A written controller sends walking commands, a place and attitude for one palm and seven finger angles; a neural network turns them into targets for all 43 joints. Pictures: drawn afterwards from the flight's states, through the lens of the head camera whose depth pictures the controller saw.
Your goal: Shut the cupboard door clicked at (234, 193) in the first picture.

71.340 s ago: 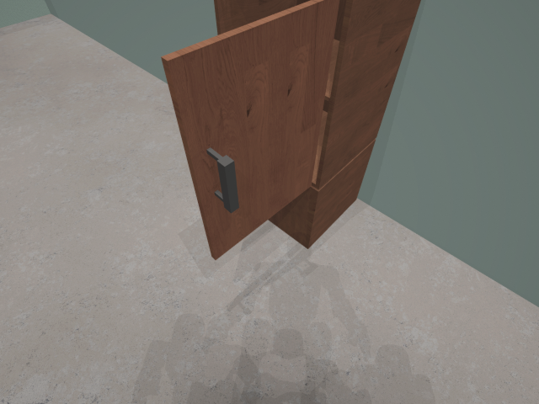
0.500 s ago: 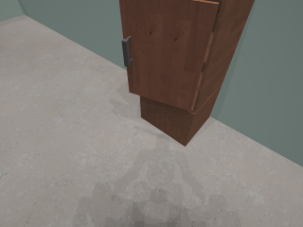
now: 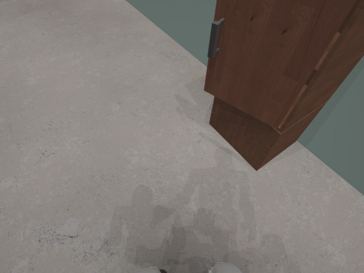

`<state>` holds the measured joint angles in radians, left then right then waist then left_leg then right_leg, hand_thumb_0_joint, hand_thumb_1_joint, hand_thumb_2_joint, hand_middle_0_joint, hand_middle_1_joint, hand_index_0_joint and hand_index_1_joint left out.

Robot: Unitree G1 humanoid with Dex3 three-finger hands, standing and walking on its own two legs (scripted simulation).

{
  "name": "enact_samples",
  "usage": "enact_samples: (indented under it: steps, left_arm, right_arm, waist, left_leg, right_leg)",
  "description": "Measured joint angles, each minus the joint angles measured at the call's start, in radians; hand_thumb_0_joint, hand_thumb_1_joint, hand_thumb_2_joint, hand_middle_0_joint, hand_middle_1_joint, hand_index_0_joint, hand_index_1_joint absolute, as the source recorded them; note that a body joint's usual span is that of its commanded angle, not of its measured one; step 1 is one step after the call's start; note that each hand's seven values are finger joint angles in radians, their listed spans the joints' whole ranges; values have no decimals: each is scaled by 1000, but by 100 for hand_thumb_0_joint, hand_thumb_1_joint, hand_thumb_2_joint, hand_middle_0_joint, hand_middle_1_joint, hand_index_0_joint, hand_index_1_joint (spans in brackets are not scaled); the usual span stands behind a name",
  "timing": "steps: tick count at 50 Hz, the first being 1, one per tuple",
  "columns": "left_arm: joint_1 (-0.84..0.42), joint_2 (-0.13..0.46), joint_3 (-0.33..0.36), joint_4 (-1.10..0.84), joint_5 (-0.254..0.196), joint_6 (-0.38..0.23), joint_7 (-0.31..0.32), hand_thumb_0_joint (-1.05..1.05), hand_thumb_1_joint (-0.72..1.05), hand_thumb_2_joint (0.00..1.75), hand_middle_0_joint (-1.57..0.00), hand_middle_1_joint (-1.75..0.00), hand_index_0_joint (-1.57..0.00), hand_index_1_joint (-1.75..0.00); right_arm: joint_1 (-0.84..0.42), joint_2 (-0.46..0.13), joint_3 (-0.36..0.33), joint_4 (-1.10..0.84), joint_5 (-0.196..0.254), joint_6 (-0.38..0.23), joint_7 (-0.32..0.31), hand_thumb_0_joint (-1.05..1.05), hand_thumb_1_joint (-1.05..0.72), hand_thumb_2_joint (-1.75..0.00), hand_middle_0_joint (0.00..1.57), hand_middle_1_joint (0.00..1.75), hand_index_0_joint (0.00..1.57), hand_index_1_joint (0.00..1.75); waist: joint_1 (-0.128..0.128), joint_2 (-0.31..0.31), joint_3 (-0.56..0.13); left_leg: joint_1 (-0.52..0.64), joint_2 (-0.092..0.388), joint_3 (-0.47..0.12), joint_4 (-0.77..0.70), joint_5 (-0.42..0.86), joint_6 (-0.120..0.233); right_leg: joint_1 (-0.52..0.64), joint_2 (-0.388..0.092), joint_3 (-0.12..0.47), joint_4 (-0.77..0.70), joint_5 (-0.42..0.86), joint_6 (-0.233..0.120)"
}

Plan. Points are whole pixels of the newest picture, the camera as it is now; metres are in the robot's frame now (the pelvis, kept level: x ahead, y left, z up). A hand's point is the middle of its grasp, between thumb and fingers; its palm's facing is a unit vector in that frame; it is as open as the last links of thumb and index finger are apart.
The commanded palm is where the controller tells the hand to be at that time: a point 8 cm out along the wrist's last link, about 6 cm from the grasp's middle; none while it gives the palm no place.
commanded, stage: walk to a spot facing it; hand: left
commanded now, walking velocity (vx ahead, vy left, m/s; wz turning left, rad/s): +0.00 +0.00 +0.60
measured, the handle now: (216, 38) +0.95 -0.11 -0.02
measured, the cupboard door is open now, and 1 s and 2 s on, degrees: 17 17 17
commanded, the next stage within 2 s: turn to face it in 1.30 s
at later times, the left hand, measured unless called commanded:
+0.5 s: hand out of the picture -0.03 +0.19 -0.18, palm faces +0.38 -0.89 -0.24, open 7.4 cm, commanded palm none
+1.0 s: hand out of the picture +0.02 +0.17 -0.14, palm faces +0.64 -0.73 -0.26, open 7.4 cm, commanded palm none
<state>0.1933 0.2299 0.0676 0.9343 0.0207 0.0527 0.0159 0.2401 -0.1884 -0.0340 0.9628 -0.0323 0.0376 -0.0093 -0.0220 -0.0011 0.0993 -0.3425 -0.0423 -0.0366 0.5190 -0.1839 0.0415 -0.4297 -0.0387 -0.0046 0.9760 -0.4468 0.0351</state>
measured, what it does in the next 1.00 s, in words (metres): walks ahead, turning left: right foot, then left foot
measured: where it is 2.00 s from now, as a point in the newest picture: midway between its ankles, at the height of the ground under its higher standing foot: (135, 252)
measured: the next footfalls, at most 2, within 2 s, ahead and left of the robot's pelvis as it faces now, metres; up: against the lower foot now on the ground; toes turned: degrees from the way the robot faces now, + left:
right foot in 0.16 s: +0.04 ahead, -0.15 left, +0.00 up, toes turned +7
left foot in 0.50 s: -0.02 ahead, +0.11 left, +0.00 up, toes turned +25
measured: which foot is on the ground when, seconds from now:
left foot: down 0.00-0.16, up 0.18-0.48, down 0.50-0.82, up 0.84-1.00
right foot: up 0.00-0.14, down 0.16-0.50, up 0.52-0.80, down 0.82-1.00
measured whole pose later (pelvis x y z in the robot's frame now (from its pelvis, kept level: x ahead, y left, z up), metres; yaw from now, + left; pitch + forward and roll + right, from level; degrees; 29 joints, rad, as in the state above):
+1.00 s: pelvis +0.11 -0.01 +0.01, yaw +40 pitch +1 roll +2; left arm 0.30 0.17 0.06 0.92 0.03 -0.05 0.00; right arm 0.25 -0.24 -0.08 0.97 -0.03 0.03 0.03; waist -0.03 0.03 0.04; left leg -0.56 0.03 0.01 1.21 -0.29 -0.01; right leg -0.20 -0.09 -0.21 0.47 -0.28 -0.02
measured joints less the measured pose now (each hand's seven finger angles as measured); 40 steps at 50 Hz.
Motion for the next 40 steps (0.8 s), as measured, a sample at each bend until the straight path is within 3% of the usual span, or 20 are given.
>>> enact_samples:
  steps: [5,8,9,11,13,15,21,24,25,28,31,36,40]
  left_arm:
    - [-18,-1,0,-37,-2,-8,2,1,90,89,-20,-30,-20,-29]
    - [-6,6,-2,-63,1,-23,2,1,90,89,-20,-30,-20,-29]
    - [-3,7,-1,-68,6,-29,5,1,90,89,-20,-30,-20,-29]
    - [-1,-9,-7,-61,8,-23,10,1,90,89,-20,-30,-20,-29]
    - [11,-21,-10,-53,8,-21,13,1,90,89,-20,-30,-20,-29]
    - [19,-26,-12,-45,10,-24,15,1,90,89,-20,-30,-20,-29]
    - [27,-29,-18,-50,12,-41,7,1,90,89,-21,-30,-21,-29]
    - [45,-21,-11,-50,8,-40,-1,1,90,89,-21,-30,-21,-30]
    - [56,-17,-8,-49,3,-36,-6,1,90,89,-21,-30,-21,-30]
    - [59,10,4,-22,7,-3,-13,1,90,89,-21,-30,-21,-29]
    - [51,22,13,-7,8,3,-27,1,90,89,-20,-30,-20,-29]
    - [29,20,12,-34,6,-18,-46,1,91,89,-20,-30,-20,-29]
    - [23,15,9,-65,6,-44,-55,1,90,89,-20,-30,-20,-29]
  right_arm:
    - [-3,-21,-17,-10,-2,15,3,0,-90,-89,20,30,20,30]
    - [1,-31,-32,-23,4,31,6,0,-90,-89,20,30,20,30]
    - [-4,-36,-40,-25,7,36,7,0,-90,-89,20,30,20,30]
    - [-15,-59,-57,-29,5,43,12,0,-91,-89,20,30,20,30]
    - [-23,-74,-65,-33,3,45,19,0,-91,-89,20,30,20,30]
    - [-31,-76,-65,-42,7,41,25,0,-91,-90,20,30,20,30]
    - [-64,-63,-45,-54,18,35,31,0,-91,-90,20,30,19,30]
    - [-76,-58,-31,-66,17,22,34,0,-91,-90,20,30,19,30]
    - [-76,-59,-28,-73,13,11,36,0,-91,-90,20,30,19,30]
    - [-78,-38,-15,-79,2,-17,29,0,-91,-90,20,30,20,30]
    - [-43,-22,-4,-79,-1,-35,17,0,-91,-90,20,30,20,30]
    - [16,-18,0,-43,-1,-35,13,0,-91,-89,20,30,20,30]
    - [56,-26,-9,-11,0,-20,17,0,-90,-89,20,30,20,30]
  waist:
    - [-10,34,-15]
    - [-7,28,-39]
    - [2,22,-40]
    - [-1,41,-28]
    - [-5,47,-22]
    - [-12,34,-15]
    - [0,-17,17]
    - [14,-33,13]
    - [15,-33,4]
    - [27,-56,0]
    - [23,-48,-15]
    - [15,-10,-30]
    - [7,21,-41]
  left_leg:
    - [-22,-9,-74,-29,39,-22]
    - [-67,-38,-108,17,7,-41]
    - [-102,-51,-103,96,-84,-54]
    - [-176,-53,-76,341,-213,-65]
    - [-215,-31,-31,532,-229,-75]
    - [-209,-1,9,589,-234,-88]
    - [-60,52,77,333,-276,-93]
    - [41,56,100,121,-203,-74]
    - [52,55,91,75,-134,-54]
    - [39,41,82,123,-149,-30]
    - [72,36,53,68,-143,-33]
    - [132,31,-6,-22,-114,-39]
    - [144,29,-54,17,-165,-50]
  right_leg:
    - [44,23,9,-175,20,-2]
    - [137,22,12,-399,60,-21]
    - [135,13,11,-423,138,-27]
    - [140,2,-24,-400,153,-33]
    - [162,-11,-50,-411,138,-32]
    - [181,-31,-72,-426,134,-31]
    - [202,-100,-151,-401,107,-14]
    - [187,-129,-190,-336,65,7]
    - [163,-136,-192,-283,41,11]
    - [57,-108,-97,-36,-84,9]
    - [-27,-74,-56,76,-10,9]
    - [-55,-50,-40,-87,75,17]
    - [22,-17,-54,-298,133,18]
